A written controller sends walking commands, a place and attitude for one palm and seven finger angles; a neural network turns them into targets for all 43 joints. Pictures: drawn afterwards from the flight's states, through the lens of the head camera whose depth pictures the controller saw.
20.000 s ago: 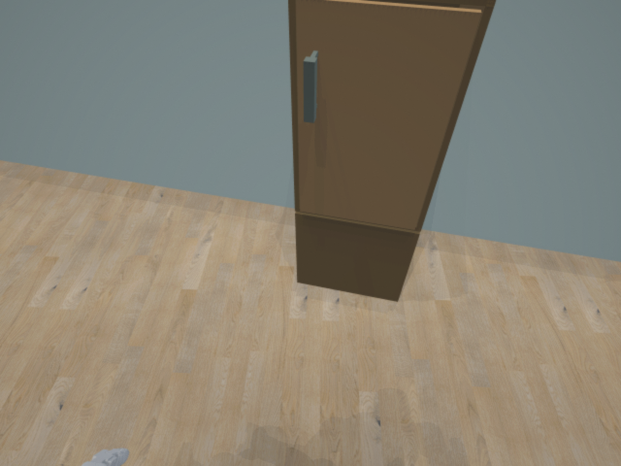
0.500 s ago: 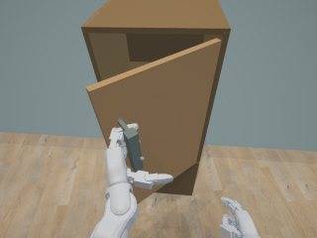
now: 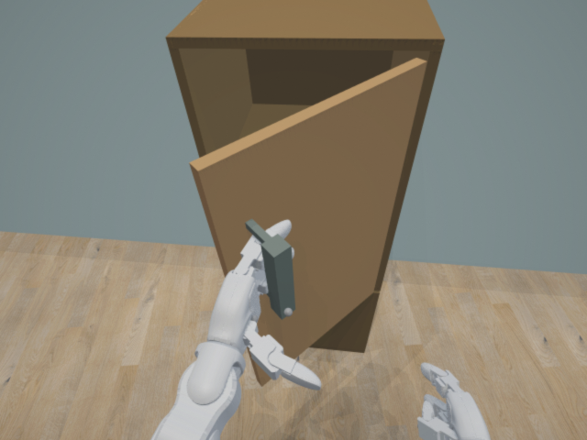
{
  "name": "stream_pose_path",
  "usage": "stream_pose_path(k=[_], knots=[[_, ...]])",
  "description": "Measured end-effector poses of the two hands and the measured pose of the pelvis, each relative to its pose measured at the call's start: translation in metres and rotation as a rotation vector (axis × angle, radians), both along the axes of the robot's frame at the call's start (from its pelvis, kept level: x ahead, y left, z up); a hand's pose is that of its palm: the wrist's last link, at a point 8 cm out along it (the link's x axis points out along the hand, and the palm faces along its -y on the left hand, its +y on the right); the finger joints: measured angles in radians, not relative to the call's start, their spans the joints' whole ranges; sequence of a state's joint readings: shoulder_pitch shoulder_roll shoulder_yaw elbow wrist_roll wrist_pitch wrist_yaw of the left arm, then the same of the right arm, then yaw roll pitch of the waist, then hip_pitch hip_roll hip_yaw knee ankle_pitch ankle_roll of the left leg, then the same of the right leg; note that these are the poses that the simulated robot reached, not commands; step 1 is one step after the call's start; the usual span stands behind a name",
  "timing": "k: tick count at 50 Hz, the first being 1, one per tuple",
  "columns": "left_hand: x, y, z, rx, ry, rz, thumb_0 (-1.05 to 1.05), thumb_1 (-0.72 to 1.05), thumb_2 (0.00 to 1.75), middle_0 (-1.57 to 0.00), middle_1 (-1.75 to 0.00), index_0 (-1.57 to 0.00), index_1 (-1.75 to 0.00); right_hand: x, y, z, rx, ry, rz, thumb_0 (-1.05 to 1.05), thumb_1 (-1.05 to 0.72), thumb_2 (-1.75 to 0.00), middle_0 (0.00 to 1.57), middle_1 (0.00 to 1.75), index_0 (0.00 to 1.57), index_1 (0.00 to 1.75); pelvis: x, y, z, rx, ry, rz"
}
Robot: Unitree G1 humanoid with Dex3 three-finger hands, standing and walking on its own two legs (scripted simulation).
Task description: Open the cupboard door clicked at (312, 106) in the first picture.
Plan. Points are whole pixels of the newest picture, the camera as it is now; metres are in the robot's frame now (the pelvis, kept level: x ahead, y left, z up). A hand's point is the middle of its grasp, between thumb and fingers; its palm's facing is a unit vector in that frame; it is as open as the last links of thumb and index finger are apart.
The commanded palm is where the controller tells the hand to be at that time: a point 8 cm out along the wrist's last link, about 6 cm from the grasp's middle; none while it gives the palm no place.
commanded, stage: slide the hand sideways off the handle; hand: left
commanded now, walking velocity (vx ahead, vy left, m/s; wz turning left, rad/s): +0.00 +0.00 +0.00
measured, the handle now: (269, 269) +0.31 +0.06 +0.10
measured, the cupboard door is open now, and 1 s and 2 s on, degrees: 47 47 47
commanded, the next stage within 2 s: draw the hand back to the body in 0.98 s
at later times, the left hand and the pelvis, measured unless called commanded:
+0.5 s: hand (272, 328) +0.22 +0.05 +0.11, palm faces -0.10 -0.99 +0.01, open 16.1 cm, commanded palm +0.19 +0.11 +0.10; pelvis +0.02 -0.01 +0.00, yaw -2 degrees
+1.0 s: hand (224, 364) +0.18 +0.09 +0.10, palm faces -0.05 -1.00 -0.04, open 16.2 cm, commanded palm +0.15 +0.15 +0.10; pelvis +0.02 -0.01 -0.01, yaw -1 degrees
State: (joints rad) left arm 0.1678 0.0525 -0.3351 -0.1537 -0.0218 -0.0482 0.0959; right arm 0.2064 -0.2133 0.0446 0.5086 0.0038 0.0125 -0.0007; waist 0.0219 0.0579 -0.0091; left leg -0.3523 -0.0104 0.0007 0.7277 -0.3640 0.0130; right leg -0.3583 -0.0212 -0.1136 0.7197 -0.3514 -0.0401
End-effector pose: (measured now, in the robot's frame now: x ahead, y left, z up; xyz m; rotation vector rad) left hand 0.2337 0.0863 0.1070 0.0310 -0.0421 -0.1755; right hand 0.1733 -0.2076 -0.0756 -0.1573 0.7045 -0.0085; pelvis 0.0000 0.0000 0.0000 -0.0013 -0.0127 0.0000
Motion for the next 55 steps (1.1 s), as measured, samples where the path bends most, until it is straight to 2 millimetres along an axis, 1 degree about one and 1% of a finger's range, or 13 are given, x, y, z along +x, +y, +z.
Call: stream_pose_path(k=[2,5,9,13,18,26,32,38,46,51,55], knots=[[0.0,-0.005,-0.001,-0.029,0.011,-0.024,-0.01,-0.5,0.3,-0.2,-0.35,-0.16,-0.37,-0.004,0.0,0.0,0.004,-0.009,-0.014,0.01,-0.91,-0.9,0.2,0.3,0.2,0.3,-0.001,0.001,0.0,0.001,-0.001,-0.006],[0.003,-0.009,-0.002,-0.056,0.026,-0.012,-0.01,-0.5,0.3,-0.18,-0.33,-0.16,-0.34,-0.008,0.001,0.002,0.01,-0.013,-0.03,0.01,-0.91,-0.9,0.2,0.3,0.2,0.3,-0.002,0.001,0.001,0.006,0.001,-0.02],[0.003,-0.01,-0.002,-0.046,0.028,0.011,-0.01,-0.5,0.3,-0.18,-0.32,-0.18,-0.33,-0.011,0.002,0.006,0.02,-0.016,-0.036,0.01,-0.91,-0.9,0.2,0.3,0.2,0.3,0.001,0.0,0.002,0.011,0.003,-0.035],[-0.001,-0.009,-0.001,-0.041,0.032,0.025,-0.01,-0.5,0.3,-0.19,-0.32,-0.19,-0.32,-0.009,0.001,0.009,0.028,-0.024,-0.039,0.01,-0.91,-0.9,0.2,0.3,0.2,0.3,0.004,-0.002,0.003,0.01,0.002,-0.044],[-0.009,0.0,-0.001,-0.032,0.041,0.035,-0.01,-0.5,0.3,-0.19,-0.32,-0.19,-0.32,0.0,-0.003,0.013,0.023,-0.035,-0.039,0.01,-0.91,-0.9,0.2,0.3,0.2,0.3,0.01,-0.004,0.004,0.008,0.001,-0.048],[-0.028,0.017,-0.001,-0.037,0.051,0.075,-0.01,-0.5,0.3,-0.2,-0.32,-0.2,-0.33,0.018,-0.012,0.02,0.006,-0.078,-0.026,0.01,-0.91,-0.9,0.2,0.3,0.2,0.3,0.02,-0.009,0.003,0.006,0.017,-0.042],[-0.042,0.029,-0.001,-0.02,0.054,0.1,-0.01,-0.5,0.3,-0.2,-0.32,-0.2,-0.32,0.026,-0.016,0.019,0.001,-0.108,-0.017,0.01,-0.91,-0.9,0.2,0.3,0.2,0.3,0.024,-0.012,-0.001,0.006,0.035,-0.034],[-0.053,0.039,-0.001,-0.008,0.051,0.109,-0.01,-0.5,0.3,-0.19,-0.32,-0.18,-0.31,0.025,-0.019,0.013,0.0,-0.117,-0.016,0.01,-0.91,-0.9,0.2,0.3,0.2,0.3,0.025,-0.014,-0.006,0.006,0.056,-0.027],[-0.062,0.05,-0.004,0.004,0.053,0.107,-0.01,-0.5,0.3,-0.18,-0.31,-0.17,-0.31,0.015,-0.023,0.003,-0.006,-0.108,-0.036,0.01,-0.91,-0.9,0.2,0.3,0.2,0.3,0.023,-0.015,-0.012,0.004,0.079,-0.022],[-0.07,0.064,-0.005,0.013,0.057,0.132,-0.01,-0.5,0.3,-0.16,-0.31,-0.17,-0.31,0.011,-0.025,0.0,-0.007,-0.116,-0.056,0.01,-0.91,-0.9,0.2,0.3,0.2,0.3,0.021,-0.014,-0.014,0.001,0.084,-0.021],[-0.072,0.066,-0.004,-0.012,0.039,0.127,-0.01,-0.5,0.3,-0.15,-0.3,-0.16,-0.3,0.011,-0.023,0.0,-0.015,-0.139,-0.056,0.01,-0.91,-0.9,0.2,0.3,0.2,0.3,0.019,-0.01,-0.016,-0.005,0.088,-0.016]])
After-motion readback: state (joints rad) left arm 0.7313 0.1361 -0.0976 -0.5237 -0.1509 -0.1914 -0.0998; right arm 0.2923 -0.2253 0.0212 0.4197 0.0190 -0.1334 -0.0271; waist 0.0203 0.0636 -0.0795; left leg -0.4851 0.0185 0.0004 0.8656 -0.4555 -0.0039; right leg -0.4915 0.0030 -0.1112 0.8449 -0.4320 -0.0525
